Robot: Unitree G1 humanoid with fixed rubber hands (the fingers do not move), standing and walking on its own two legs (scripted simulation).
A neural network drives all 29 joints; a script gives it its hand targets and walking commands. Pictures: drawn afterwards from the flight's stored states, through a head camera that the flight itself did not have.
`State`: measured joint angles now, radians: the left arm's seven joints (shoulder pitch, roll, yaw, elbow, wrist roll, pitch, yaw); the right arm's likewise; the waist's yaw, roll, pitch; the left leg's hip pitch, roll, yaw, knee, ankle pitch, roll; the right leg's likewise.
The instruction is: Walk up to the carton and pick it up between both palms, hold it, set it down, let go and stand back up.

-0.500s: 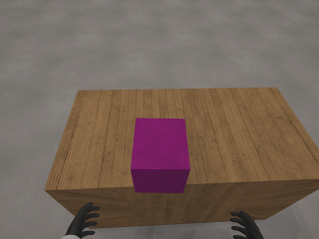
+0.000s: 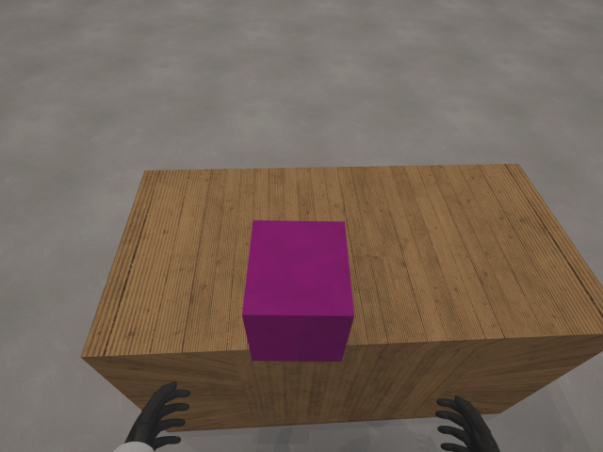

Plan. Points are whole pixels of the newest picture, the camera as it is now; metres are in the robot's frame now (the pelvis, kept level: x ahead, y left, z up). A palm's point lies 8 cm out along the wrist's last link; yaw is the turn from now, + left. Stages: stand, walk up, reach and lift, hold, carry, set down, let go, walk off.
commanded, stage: let go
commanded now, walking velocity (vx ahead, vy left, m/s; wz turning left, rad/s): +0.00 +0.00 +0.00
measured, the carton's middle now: (297, 291) +0.40 +0.03 -0.09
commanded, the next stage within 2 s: stand in 0.36 s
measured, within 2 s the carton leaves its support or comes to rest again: neither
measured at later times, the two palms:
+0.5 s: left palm out of the picture +0.14 +0.23 -0.10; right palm out of the picture +0.11 -0.24 -0.11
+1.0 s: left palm out of the picture +0.10 +0.22 -0.13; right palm out of the picture -0.02 -0.23 -0.15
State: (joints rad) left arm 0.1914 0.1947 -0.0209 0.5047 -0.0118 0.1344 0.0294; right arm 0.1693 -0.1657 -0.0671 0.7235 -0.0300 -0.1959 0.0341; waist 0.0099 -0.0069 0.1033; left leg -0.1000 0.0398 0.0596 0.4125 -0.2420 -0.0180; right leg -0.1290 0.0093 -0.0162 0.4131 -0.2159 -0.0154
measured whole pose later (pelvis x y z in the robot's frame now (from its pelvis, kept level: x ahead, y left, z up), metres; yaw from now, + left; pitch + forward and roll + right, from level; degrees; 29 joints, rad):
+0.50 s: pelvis +0.00 +0.00 -0.01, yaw -2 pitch -1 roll +0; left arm 0.25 0.20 0.02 0.61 0.03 0.03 0.00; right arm 0.18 -0.20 -0.06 0.76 -0.01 0.04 0.02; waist 0.01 0.00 0.01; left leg -0.21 0.06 0.09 0.55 -0.31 -0.02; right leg -0.25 0.03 0.02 0.53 -0.26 -0.01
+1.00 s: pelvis +0.01 +0.01 -0.01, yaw -7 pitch +1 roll +1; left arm 0.33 0.15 0.04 0.80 0.02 -0.02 0.03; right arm 0.33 -0.19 -0.06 0.96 -0.02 0.04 -0.02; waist -0.03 0.00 -0.02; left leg -0.21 0.07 0.18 0.52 -0.33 0.00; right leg -0.31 0.04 0.11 0.56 -0.27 0.00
